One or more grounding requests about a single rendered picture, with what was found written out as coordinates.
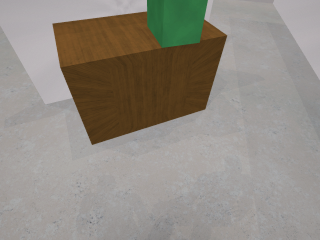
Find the pedestal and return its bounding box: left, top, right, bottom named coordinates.
left=52, top=11, right=227, bottom=145

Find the carton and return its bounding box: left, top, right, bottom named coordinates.
left=147, top=0, right=208, bottom=48

